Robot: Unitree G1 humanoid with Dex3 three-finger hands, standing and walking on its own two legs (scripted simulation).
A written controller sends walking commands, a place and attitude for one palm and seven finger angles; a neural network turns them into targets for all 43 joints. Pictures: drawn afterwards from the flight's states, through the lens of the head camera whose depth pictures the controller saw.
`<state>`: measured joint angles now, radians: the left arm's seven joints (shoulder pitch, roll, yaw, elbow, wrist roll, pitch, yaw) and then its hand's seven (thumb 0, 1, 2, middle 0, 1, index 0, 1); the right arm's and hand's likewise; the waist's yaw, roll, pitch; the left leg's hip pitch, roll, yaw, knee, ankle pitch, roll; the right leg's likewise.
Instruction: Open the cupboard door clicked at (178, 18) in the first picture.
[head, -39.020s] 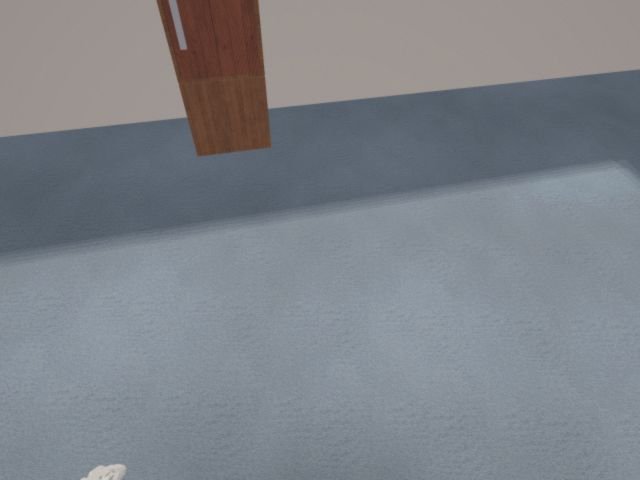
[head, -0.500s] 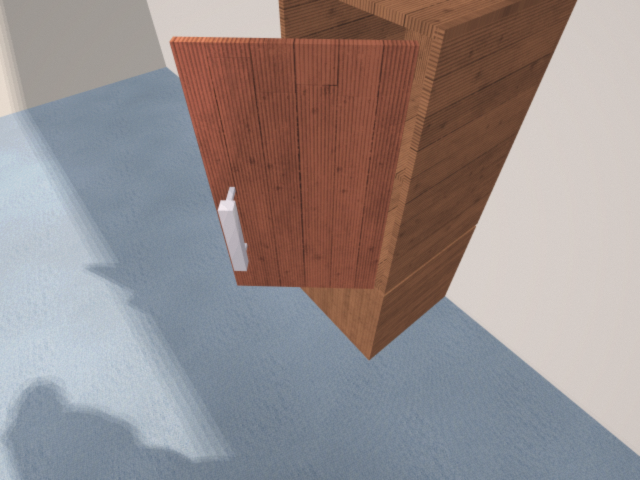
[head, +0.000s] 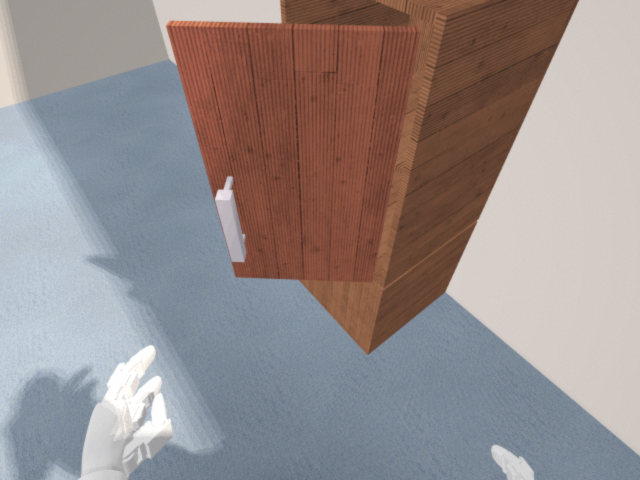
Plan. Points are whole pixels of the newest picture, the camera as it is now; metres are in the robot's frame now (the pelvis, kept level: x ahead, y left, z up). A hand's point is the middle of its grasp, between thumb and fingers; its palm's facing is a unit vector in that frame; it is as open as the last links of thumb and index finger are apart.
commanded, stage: raise the hand with hooked fingers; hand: left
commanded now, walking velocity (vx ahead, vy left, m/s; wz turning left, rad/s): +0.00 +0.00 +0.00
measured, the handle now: (234, 220) +0.59 +0.19 -0.09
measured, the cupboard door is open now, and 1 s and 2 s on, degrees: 49 49 49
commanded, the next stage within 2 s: move the hooked fingers beside the handle in 1.92 s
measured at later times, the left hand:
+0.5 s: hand (167, 437) +0.19 +0.20 -0.06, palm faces -0.04 -1.00 -0.05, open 10.1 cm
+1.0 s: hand (136, 411) +0.22 +0.25 -0.06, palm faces -0.01 -1.00 -0.05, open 13.0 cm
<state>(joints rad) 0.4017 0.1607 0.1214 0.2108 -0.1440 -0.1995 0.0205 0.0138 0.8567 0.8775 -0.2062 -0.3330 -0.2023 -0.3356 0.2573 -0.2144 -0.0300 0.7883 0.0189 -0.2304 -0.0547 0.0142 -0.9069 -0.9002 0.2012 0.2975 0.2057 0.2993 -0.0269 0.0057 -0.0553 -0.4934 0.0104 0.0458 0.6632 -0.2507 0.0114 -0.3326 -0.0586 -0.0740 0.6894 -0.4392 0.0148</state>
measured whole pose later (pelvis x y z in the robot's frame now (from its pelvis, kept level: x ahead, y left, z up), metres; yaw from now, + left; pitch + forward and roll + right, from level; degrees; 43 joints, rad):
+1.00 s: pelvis -0.04 +0.02 -0.09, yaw -3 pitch +18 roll -5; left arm 0.19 0.32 0.34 0.20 -0.33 -0.42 -0.40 0.00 -0.27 0.40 -0.29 -1.05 -0.28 -1.06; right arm 0.22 -0.25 0.00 0.55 0.02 -0.20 -0.06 0.02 -0.90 -0.90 0.20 0.30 0.21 0.30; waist -0.01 0.02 -0.16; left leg -1.16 0.07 0.00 1.26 -0.43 0.04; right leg -0.95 -0.01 -0.08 1.24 -0.61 0.02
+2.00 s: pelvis -0.04 +0.00 -0.10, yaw -3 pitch +20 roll -4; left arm 0.02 0.39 0.43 0.38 -0.36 -0.39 -0.51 -0.01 -0.49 0.30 -0.30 -1.20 -0.30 -1.20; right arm 0.25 -0.27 0.02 0.54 0.03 -0.16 -0.06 0.02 -0.90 -0.90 0.20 0.30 0.21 0.30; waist -0.01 0.03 -0.17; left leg -1.19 0.09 -0.02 1.29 -0.45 0.01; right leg -0.99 0.01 -0.09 1.28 -0.64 -0.01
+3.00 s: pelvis -0.04 +0.01 -0.13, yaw -6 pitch +26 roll -5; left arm -0.71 0.60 0.53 1.06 -0.17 -0.44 -0.47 -0.01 -0.50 0.30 -0.30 -1.20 -0.30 -1.20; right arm 0.29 -0.29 0.03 0.64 0.01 -0.02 -0.05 0.01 -0.90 -0.90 0.20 0.30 0.21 0.30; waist -0.10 0.02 -0.16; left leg -1.39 0.11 -0.02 1.39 -0.47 0.02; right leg -1.19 0.03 -0.07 1.38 -0.64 0.00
